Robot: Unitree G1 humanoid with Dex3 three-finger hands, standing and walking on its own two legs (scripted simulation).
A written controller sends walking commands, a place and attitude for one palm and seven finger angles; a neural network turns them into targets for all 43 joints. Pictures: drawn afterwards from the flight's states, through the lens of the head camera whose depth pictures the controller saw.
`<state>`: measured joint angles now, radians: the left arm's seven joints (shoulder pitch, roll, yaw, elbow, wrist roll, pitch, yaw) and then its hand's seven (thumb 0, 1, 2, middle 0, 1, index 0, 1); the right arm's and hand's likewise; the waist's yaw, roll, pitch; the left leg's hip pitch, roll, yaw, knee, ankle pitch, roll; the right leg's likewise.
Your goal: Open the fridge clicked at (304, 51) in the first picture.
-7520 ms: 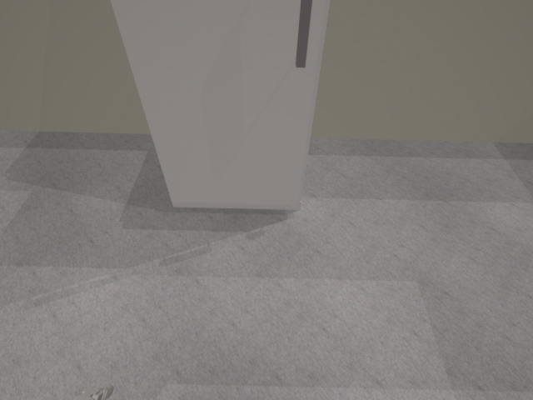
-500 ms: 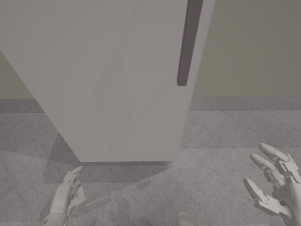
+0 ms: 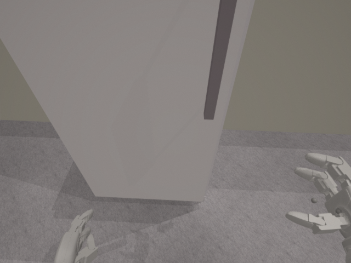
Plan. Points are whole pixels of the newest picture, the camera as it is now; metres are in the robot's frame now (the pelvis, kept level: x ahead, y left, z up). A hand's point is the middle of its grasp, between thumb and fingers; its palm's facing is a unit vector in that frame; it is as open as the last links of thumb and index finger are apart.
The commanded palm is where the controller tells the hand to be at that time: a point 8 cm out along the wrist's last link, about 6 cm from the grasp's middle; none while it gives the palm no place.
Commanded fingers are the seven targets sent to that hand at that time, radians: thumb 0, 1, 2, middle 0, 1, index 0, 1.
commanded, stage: raise the hand to about handle height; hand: right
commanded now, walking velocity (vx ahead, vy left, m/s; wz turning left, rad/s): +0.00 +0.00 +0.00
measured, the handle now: (219, 39) +0.53 -0.08 +0.27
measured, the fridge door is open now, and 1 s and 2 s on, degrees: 0 0 0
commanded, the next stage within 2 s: move the hooked fingers beside the handle in 1.04 s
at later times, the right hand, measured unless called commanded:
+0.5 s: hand out of the picture +0.26 -0.28 +0.19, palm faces +0.10 +0.99 -0.06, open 13.9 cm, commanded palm +0.23 -0.32 +0.20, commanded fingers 0.00 0.50 -0.30 0.30 1.20 0.30 1.20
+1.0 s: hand (340, 151) +0.27 -0.26 +0.20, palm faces +0.09 +0.99 -0.04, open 13.9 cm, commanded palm +0.24 -0.30 +0.20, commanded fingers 0.00 0.50 -0.30 0.30 1.20 0.30 1.20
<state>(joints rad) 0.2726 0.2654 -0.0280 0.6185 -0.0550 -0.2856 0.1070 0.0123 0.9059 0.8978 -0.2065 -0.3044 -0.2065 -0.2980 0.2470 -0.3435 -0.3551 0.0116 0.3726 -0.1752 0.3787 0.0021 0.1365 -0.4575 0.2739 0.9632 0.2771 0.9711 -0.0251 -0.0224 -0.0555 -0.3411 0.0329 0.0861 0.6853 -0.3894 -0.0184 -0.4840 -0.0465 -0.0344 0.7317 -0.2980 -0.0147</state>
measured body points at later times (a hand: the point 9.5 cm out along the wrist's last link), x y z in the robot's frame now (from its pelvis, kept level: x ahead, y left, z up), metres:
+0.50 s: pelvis -0.01 +0.00 +0.02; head -0.03 +0.01 +0.47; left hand +0.18 +0.21 -0.05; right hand +0.25 -0.33 +0.19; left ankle -0.02 +0.13 -0.72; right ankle +0.05 -0.11 -0.72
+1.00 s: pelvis +0.00 +0.02 +0.02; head -0.02 +0.03 +0.47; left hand +0.19 +0.24 -0.04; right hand +0.26 -0.32 +0.20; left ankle -0.02 +0.13 -0.72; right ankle +0.05 -0.11 -0.72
